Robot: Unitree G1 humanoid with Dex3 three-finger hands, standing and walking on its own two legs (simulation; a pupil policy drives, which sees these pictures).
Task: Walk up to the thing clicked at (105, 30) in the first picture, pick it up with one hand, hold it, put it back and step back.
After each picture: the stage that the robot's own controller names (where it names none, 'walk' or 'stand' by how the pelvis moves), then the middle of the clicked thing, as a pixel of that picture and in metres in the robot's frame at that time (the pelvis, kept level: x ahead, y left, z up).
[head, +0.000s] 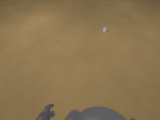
stand; (104, 29) +2.32 -0.28 -0.72
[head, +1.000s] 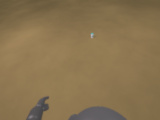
walk; (92, 35) +2.16 +0.12 -0.69
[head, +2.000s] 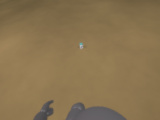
walk; (81, 45) +1.48 +0.40 -0.71
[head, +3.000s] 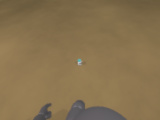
walk; (79, 62) +0.99 +0.32 -0.72
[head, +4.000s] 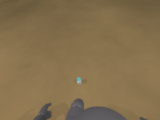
walk; (79, 80) +0.60 +0.26 -0.72
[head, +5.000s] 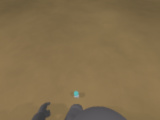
stand; (76, 94) +0.37 +0.21 -0.70
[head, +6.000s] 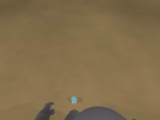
stand; (74, 100) +0.32 +0.20 -0.72
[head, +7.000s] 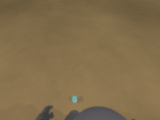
stand; (74, 99) +0.34 +0.19 -0.72
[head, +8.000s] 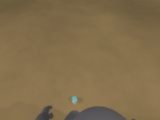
stand; (74, 99) +0.33 +0.19 -0.73
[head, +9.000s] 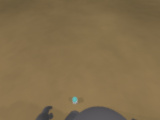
stand; (74, 100) +0.31 +0.19 -0.73
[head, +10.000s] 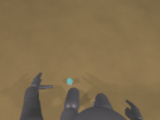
go down; (69, 81) +0.34 +0.21 -0.59
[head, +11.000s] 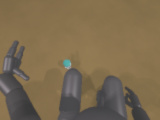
go down; (67, 64) +0.38 +0.25 -0.31
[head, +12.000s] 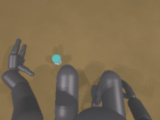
close in; (57, 59) +0.37 +0.27 -0.26
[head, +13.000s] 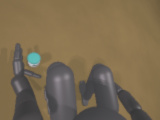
close; (34, 60) +0.36 +0.29 -0.21
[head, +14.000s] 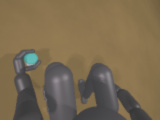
close; (31, 60) +0.35 +0.30 -0.21
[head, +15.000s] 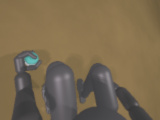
lift; (31, 60) +0.34 +0.30 -0.22
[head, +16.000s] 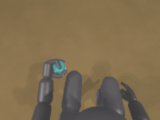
lift; (60, 69) +0.30 +0.24 -0.05
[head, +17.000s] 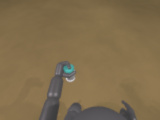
hold; (69, 73) +0.32 +0.17 +0.01
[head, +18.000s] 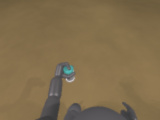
hold; (69, 73) +0.33 +0.17 -0.01
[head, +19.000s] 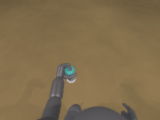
hold; (70, 74) +0.32 +0.16 -0.01
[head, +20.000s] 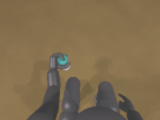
crouch; (64, 63) +0.38 +0.21 -0.09
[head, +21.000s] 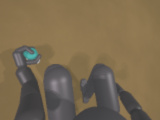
lower; (32, 56) +0.36 +0.30 -0.22
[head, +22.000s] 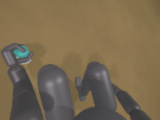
lower; (23, 55) +0.39 +0.31 -0.21
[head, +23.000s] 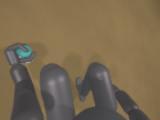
lower; (25, 54) +0.38 +0.31 -0.22
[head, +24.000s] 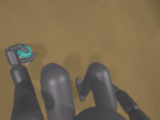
lower; (26, 55) +0.38 +0.31 -0.22
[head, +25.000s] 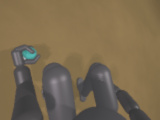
loosen; (30, 56) +0.37 +0.30 -0.22
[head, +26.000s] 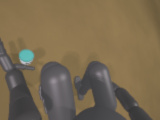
withdraw; (26, 57) +0.37 +0.29 -0.22
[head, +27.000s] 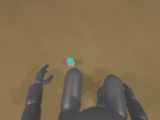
walk; (70, 62) +0.42 +0.23 -0.34
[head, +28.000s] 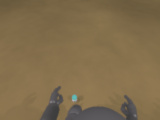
stand; (74, 98) +0.33 +0.17 -0.66
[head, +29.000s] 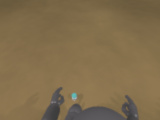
stand; (74, 96) +0.35 +0.20 -0.67
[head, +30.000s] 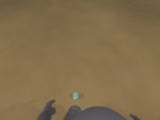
stand; (75, 96) +0.36 +0.18 -0.70
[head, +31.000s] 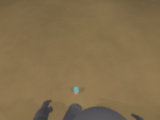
walk; (76, 90) +0.38 +0.18 -0.71
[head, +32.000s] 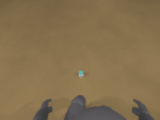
walk; (81, 74) +0.58 +0.19 -0.69
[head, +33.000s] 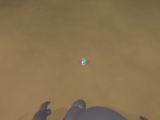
walk; (83, 61) +0.91 +0.22 -0.71
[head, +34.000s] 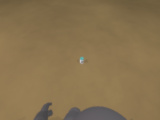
stand; (81, 60) +1.01 +0.19 -0.71
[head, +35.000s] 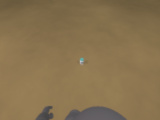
stand; (81, 61) +1.02 +0.20 -0.72
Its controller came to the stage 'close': yes
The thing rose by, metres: 0.70
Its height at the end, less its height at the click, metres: +0.00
